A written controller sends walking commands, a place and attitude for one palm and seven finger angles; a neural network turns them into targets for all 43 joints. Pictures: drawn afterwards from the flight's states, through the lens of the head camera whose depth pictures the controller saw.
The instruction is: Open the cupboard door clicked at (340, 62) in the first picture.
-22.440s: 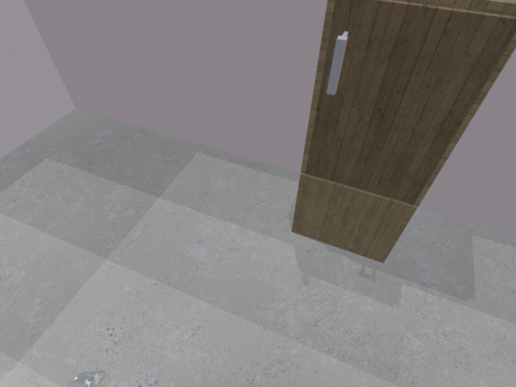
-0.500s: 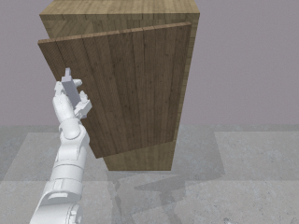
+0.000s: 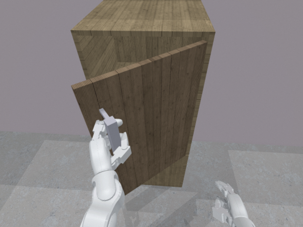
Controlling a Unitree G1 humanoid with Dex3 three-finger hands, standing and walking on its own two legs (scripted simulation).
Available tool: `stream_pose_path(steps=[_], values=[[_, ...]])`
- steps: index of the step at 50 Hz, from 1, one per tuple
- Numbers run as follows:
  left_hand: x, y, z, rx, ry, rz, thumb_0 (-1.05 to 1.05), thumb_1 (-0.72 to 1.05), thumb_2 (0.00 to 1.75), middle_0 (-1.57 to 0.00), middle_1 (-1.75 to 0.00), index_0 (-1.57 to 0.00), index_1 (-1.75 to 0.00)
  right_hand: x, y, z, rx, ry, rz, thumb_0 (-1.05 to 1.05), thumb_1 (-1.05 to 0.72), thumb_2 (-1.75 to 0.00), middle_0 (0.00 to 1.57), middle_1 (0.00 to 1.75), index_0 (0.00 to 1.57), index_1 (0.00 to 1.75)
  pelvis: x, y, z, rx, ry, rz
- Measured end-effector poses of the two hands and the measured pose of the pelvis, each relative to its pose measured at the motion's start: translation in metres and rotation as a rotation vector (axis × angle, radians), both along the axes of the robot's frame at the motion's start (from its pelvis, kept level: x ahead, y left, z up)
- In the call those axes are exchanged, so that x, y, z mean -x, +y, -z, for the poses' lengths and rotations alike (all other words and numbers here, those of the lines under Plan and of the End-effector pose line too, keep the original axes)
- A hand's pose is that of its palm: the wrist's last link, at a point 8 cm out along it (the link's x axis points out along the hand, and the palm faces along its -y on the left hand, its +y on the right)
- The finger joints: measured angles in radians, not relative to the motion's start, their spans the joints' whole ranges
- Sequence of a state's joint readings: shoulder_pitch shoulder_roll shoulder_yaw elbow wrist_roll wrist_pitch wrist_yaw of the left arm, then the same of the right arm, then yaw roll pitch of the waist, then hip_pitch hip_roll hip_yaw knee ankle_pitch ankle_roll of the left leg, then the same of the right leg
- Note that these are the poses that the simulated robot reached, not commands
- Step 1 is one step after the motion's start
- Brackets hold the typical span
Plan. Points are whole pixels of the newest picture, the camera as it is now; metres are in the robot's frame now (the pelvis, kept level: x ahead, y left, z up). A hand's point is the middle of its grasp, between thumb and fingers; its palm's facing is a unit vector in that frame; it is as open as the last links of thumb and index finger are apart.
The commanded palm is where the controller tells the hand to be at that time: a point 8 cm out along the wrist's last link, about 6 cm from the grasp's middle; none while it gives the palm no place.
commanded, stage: pull the door open along its arc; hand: left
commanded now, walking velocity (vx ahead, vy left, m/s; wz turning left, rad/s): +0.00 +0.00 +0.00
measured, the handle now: (111, 135) +0.32 +0.14 +0.11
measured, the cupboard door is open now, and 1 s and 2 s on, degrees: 39 41 44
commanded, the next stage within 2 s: open thumb and fingers to let go in 0.04 s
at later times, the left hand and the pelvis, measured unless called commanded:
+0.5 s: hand (129, 144) +0.28 +0.08 +0.12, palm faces +0.40 -0.91 +0.00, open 9.2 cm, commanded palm +0.23 +0.12 +0.11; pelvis -0.01 -0.01 +0.00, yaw +1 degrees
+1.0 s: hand (128, 146) +0.28 +0.09 +0.12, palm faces +0.35 -0.94 +0.01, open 14.3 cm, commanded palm +0.23 +0.12 +0.11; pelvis -0.01 +0.00 +0.00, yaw +1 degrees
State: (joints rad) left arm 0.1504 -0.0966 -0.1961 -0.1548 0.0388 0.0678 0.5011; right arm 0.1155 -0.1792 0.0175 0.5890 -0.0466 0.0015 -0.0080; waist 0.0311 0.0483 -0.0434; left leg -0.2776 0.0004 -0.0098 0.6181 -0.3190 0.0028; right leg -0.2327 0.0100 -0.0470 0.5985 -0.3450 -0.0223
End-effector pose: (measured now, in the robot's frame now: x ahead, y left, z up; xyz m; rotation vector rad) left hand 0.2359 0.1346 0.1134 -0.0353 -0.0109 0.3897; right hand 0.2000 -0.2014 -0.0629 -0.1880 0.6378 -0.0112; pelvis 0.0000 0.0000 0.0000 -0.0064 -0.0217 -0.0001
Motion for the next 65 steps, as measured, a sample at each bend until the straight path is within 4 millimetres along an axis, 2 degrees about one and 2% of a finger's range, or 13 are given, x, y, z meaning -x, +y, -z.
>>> stream_pose_path(steps=[4,8,12,17,21,27,33,38,47,55,61,65], values=[[0.008,-0.008,-0.001,-0.034,0.010,0.030,0.01,0.68,0.73,-0.35,-1.35,-0.35,-1.34,-0.014,0.015,-0.008,-0.027,-0.022,-0.046,0.01,-0.90,-0.90,0.20,0.30,0.20,0.30,0.001,-0.002,0.001,0.002,-0.008,-0.006],[0.009,-0.011,-0.002,-0.031,0.016,0.029,0.01,0.68,0.74,-0.35,-1.35,-0.36,-1.34,-0.015,0.022,-0.005,-0.034,0.003,-0.066,0.01,-0.90,-0.90,0.20,0.30,0.20,0.30,0.002,-0.004,0.002,0.004,-0.018,-0.013],[0.004,-0.009,-0.003,-0.032,0.021,-0.009,0.01,0.65,0.77,-0.36,-1.34,-0.37,-1.34,-0.007,0.021,0.006,-0.018,0.063,-0.069,0.01,-0.90,-0.90,0.20,0.30,0.20,0.30,0.005,-0.006,0.002,0.004,-0.021,-0.022],[-0.002,-0.009,-0.007,-0.039,0.013,-0.027,0.02,0.57,0.75,-0.37,-1.33,-0.37,-1.33,0.013,0.012,0.019,-0.014,0.134,-0.041,0.01,-0.90,-0.90,0.20,0.30,0.20,0.30,0.007,-0.007,0.002,0.000,-0.014,-0.020],[-0.003,-0.010,-0.007,-0.035,0.009,-0.029,0.02,0.41,0.69,-0.36,-1.30,-0.36,-1.31,0.030,0.001,0.027,-0.004,0.175,-0.010,0.01,-0.90,-0.90,0.20,0.30,0.20,0.30,0.008,-0.009,0.001,-0.002,-0.014,-0.018],[-0.004,-0.010,-0.006,-0.034,0.012,-0.025,0.01,0.07,0.55,-0.34,-1.26,-0.34,-1.27,0.046,-0.015,0.029,0.030,0.204,0.030,0.01,-0.90,-0.90,0.20,0.30,0.20,0.30,0.010,-0.010,0.000,-0.001,-0.022,-0.016],[-0.003,-0.009,-0.005,-0.026,0.006,-0.008,0.00,-0.27,0.40,-0.33,-1.21,-0.32,-1.21,0.044,-0.021,0.022,0.045,0.175,0.051,0.01,-0.90,-0.90,0.20,0.30,0.20,0.30,0.011,-0.009,-0.002,0.001,-0.029,-0.010],[-0.003,-0.009,-0.005,-0.026,0.005,0.001,0.00,-0.41,0.34,-0.31,-1.09,-0.30,-1.09,0.035,-0.015,0.015,0.040,0.139,0.045,0.01,-0.90,-0.90,0.20,0.30,0.20,0.29,0.012,-0.006,-0.002,0.003,-0.033,-0.008],[-0.002,-0.007,-0.005,-0.033,0.002,0.029,-0.01,-0.49,0.31,-0.37,-0.83,-0.37,-0.81,0.020,0.007,0.009,0.017,0.110,0.006,0.01,-0.90,-0.90,0.20,0.30,0.20,0.30,0.011,0.001,-0.002,0.006,-0.035,-0.008],[0.000,-0.004,-0.005,-0.042,0.002,0.049,-0.01,-0.50,0.30,-0.45,-0.67,-0.44,-0.66,0.018,0.023,0.011,0.003,0.125,-0.027,0.01,-0.90,-0.90,0.20,0.30,0.20,0.30,0.014,0.008,0.000,0.007,-0.032,-0.013],[0.004,0.011,-0.004,-0.158,-0.029,0.367,-0.01,-0.50,0.30,-0.34,-0.50,-0.26,-0.49,0.032,0.024,0.014,0.009,0.123,-0.023,0.01,-0.90,-0.90,0.20,0.30,0.20,0.30,0.018,0.011,0.001,0.000,-0.031,-0.018],[0.005,0.013,-0.004,-0.087,-0.027,0.488,-0.01,-0.50,0.30,-0.26,-0.40,-0.19,-0.40,0.041,0.022,0.016,0.001,0.099,-0.001,0.01,-0.90,-0.90,0.20,0.30,0.20,0.30,0.021,0.015,0.002,0.001,-0.034,-0.017]])
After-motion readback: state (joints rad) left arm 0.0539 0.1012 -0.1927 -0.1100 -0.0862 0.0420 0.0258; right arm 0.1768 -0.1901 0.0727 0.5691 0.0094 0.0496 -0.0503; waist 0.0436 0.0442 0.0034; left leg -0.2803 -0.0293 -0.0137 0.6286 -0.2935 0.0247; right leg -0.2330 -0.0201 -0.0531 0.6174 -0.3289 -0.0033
